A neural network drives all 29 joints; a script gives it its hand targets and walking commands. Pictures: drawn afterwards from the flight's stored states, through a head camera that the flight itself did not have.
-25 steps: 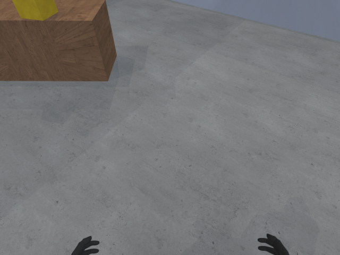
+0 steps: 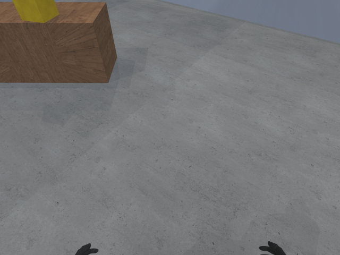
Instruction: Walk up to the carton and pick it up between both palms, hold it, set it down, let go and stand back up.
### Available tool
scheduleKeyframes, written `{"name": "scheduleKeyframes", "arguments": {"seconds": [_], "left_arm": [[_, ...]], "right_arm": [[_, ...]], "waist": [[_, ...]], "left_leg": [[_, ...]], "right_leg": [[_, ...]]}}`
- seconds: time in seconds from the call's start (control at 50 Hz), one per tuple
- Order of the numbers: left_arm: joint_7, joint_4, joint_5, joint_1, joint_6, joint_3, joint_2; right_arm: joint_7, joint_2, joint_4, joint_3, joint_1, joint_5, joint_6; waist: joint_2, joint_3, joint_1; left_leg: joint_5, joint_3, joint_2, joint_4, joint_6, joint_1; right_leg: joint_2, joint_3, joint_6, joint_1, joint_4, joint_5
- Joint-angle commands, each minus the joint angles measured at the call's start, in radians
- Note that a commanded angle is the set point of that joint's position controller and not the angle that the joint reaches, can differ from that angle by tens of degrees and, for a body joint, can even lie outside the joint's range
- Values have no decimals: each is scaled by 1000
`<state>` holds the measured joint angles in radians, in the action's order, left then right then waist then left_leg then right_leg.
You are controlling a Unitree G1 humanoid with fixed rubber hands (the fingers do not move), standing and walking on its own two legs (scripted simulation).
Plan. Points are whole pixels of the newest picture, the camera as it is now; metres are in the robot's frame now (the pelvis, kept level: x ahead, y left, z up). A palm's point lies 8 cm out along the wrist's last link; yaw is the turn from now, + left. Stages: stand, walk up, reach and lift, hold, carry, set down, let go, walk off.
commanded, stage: stand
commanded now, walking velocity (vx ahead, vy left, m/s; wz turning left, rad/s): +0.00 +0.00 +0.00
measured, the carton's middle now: (34, 0) +1.89 +1.13 -0.06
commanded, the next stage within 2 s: none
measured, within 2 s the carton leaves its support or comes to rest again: neither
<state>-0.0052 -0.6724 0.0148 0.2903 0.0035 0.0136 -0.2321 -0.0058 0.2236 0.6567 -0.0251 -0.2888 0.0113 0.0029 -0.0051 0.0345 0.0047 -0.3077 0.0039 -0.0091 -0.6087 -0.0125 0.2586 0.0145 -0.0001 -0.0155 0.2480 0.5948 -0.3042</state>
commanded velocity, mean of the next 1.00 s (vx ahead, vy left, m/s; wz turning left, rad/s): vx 0.00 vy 0.00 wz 0.00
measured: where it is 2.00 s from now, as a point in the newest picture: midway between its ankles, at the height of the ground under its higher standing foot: outside the picture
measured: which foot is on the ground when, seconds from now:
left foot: down 0.00-1.00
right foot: down 0.00-1.00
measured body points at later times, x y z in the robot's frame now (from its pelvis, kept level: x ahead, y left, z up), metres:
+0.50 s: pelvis +0.00 +0.00 +0.00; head +0.00 +0.00 +0.45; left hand +0.10 +0.25 -0.11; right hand +0.10 -0.25 -0.11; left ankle +0.01 +0.11 -0.73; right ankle +0.01 -0.13 -0.73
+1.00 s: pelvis +0.00 +0.00 +0.00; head +0.00 +0.00 +0.45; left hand +0.09 +0.25 -0.12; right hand +0.09 -0.26 -0.11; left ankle +0.01 +0.11 -0.73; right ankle +0.01 -0.13 -0.73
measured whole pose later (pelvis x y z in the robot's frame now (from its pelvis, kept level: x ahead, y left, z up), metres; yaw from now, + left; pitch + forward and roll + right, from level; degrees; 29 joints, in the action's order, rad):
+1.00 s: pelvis +0.00 +0.00 +0.00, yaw +0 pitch -2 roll +0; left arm 0.00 -0.72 0.01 0.30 0.01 0.00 -0.24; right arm 0.00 0.24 0.70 -0.01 -0.31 0.01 0.00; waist 0.00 0.02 0.00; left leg -0.29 0.00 0.00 -0.58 -0.01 0.25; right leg 0.01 0.00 -0.01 0.24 0.57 -0.29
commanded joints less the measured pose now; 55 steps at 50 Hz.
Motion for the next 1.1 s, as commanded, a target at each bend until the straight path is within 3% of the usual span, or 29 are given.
{"name": "scheduleKeyframes", "arguments": {"seconds": [0.0, 0.28, 0.36, 0.54, 0.7, 0.78, 0.8, 1.08], "left_arm": [[5, 93, 0, -16, -28, 39, -123], [7, 76, -1, -5, -27, 37, -133], [8, 67, -3, -1, -26, 32, -127], [9, 54, -2, 7, -25, 29, -132], [11, 49, -6, 2, -26, 29, -141], [10, 43, -5, 16, -24, 27, -133], [10, 40, -6, 9, -24, 26, -137], [11, 25, -4, 22, -24, 28, -139]], "right_arm": [[7, 135, -102, -38, 17, 1, 27], [9, 135, -86, -35, 4, -1, 25], [9, 141, -80, -33, -8, -3, 25], [10, 140, -71, -33, -8, -3, 24], [11, 139, -61, -30, -21, -4, 23], [13, 146, -55, -29, -19, -3, 23], [13, 142, -56, -29, -21, -4, 23], [15, 150, -37, -26, -36, -2, 22]], "waist": [[9, -34, -2], [23, -33, -1], [-2, -7, -3], [21, -10, 0], [1, -35, -5], [22, -25, 4], [1, -19, -4], [4, 3, 1]], "left_leg": [[94, 104, 88, 147, -23, 22], [76, 106, 87, 161, -20, 11], [58, 108, 94, 170, -23, 38], [72, 105, 87, 165, -19, 21], [116, 97, 87, 150, -17, -1], [100, 97, 90, 162, -16, 6], [98, 99, 90, 164, -18, 7], [69, 94, 89, 176, -15, 14]], "right_leg": [[63, 83, 43, -2, -108, 105], [64, 89, 44, 2, -119, 89], [61, 86, 41, 7, -121, 88], [66, 94, 45, 13, -130, 80], [70, 93, 47, 10, -132, 112], [67, 92, 44, 4, -131, 106], [65, 92, 45, 12, -132, 106], [66, 97, 44, 19, -149, 81]]}}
